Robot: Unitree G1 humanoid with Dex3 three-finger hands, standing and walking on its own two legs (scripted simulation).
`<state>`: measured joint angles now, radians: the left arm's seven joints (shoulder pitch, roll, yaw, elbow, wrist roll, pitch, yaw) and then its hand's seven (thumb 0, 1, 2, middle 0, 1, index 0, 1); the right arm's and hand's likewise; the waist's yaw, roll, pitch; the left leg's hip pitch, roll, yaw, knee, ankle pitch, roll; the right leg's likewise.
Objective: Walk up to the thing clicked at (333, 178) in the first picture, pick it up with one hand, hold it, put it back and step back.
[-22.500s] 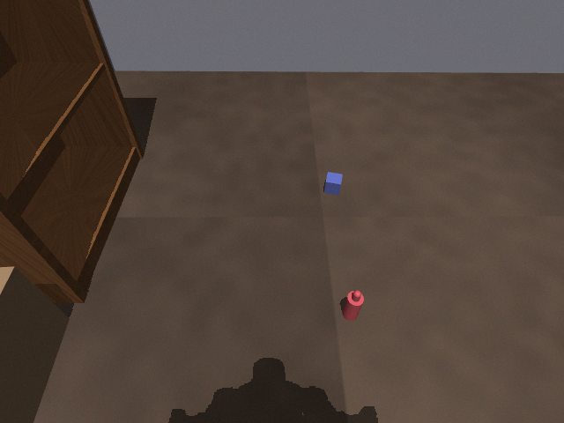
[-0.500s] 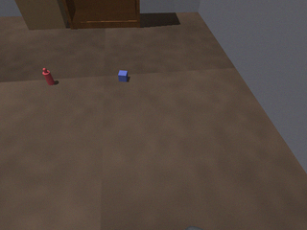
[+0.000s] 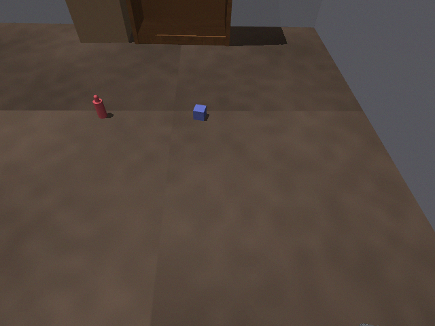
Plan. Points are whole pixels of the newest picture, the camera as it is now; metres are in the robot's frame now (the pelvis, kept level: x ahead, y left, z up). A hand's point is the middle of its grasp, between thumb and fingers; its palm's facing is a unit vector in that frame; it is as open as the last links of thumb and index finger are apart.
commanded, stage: walk up
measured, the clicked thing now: (199, 112) +1.50 +0.14 -0.72
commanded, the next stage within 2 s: stand in 0.34 s
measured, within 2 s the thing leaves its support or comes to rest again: neither
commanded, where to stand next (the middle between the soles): +0.06 -0.04 m, yaw -3 degrees
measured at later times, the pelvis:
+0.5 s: pelvis +0.01 -0.01 +0.02, yaw +0 degrees
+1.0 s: pelvis +0.02 -0.02 +0.03, yaw -1 degrees
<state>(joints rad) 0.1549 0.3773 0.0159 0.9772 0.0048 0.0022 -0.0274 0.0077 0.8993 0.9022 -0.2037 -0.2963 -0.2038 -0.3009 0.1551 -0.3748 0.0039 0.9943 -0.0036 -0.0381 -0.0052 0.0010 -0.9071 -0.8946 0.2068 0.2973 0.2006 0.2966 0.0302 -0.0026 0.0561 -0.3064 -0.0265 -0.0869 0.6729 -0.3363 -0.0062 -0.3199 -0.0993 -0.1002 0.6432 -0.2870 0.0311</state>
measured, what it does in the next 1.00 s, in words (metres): stands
